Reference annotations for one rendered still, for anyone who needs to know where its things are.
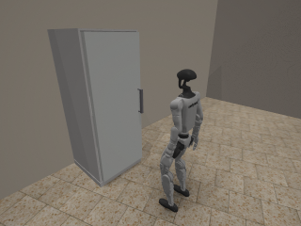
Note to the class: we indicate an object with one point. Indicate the left robot hand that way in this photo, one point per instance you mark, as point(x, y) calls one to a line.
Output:
point(167, 162)

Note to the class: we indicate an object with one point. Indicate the robot right upper arm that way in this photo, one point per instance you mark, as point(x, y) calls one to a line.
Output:
point(199, 114)

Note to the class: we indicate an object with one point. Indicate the left robot forearm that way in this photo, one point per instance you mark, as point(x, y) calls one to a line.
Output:
point(174, 138)

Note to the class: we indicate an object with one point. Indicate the right robot forearm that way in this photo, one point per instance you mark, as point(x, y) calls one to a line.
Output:
point(196, 127)

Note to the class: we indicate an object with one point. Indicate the left robot foot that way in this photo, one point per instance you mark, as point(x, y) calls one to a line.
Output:
point(173, 208)

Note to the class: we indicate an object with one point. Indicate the robot left upper arm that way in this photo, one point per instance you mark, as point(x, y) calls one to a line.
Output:
point(176, 110)

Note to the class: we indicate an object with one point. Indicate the robot head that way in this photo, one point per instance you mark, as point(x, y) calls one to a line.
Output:
point(186, 75)

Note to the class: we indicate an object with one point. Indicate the handle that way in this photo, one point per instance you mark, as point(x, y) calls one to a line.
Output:
point(141, 101)

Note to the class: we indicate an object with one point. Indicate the right robot hand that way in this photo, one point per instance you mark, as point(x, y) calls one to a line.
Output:
point(195, 139)

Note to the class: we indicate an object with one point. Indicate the fridge door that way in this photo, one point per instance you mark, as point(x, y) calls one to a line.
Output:
point(113, 75)

